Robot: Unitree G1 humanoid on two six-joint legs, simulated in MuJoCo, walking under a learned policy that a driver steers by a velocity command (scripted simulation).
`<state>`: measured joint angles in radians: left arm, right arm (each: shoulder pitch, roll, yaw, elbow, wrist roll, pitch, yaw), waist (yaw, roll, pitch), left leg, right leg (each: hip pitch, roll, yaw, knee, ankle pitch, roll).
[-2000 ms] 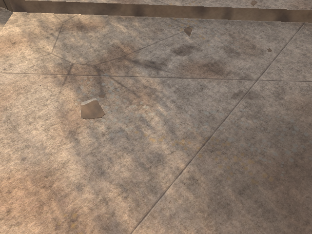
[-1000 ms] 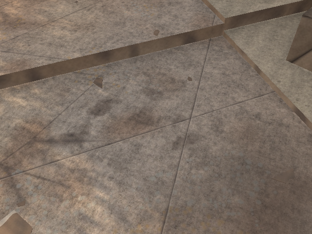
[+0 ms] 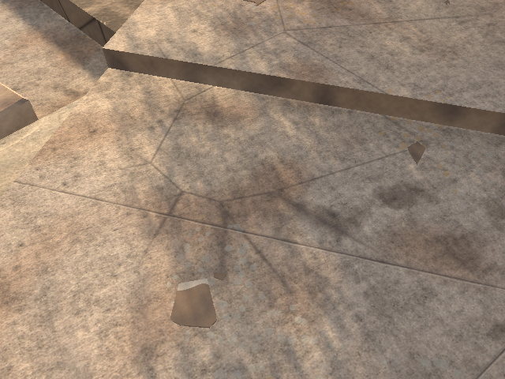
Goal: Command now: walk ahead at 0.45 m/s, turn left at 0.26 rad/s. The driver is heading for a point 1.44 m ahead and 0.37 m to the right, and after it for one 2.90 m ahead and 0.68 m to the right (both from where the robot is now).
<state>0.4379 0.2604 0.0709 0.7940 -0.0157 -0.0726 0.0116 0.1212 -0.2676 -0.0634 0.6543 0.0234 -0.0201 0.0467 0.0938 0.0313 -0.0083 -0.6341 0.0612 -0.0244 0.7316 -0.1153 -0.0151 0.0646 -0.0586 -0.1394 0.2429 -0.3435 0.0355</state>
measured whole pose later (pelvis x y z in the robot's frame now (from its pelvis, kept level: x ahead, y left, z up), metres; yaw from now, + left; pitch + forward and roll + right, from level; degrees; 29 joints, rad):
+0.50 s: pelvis +0.27 +0.05 +0.00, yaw -9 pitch +1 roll +2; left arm 0.15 0.26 0.05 0.72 -0.02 -0.05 -0.04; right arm 0.33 -0.26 -0.07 0.84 0.00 -0.09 0.00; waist -0.06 -0.04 0.02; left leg 0.10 -0.06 0.20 0.19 -0.32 0.03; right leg -0.69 -0.08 0.01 0.68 0.08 -0.03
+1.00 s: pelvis +0.54 -0.02 +0.00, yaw -27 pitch +3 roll +0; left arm 0.27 0.31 0.08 0.69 -0.02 0.01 0.03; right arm 0.04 -0.29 -0.03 0.68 -0.01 -0.07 0.00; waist 0.06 0.03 0.05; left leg -0.57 -0.01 -0.12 0.57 -0.04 -0.08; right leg -0.21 0.14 0.17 0.49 -0.30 -0.07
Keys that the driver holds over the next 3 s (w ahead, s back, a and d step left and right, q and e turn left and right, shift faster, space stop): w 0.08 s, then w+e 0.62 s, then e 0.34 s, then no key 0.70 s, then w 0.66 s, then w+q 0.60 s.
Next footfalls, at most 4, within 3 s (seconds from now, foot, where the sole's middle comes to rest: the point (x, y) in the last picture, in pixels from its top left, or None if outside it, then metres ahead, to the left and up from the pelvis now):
0.08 left None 0.19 0.15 -0.77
0.62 right None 0.50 -0.09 -0.77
1.04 left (296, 283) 0.77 0.00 -0.77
1.40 right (358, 351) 0.58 -0.17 -0.77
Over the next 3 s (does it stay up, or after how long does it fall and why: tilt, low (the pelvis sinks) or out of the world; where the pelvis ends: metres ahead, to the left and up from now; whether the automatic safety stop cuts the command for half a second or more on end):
stays up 1.11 -0.36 -0.02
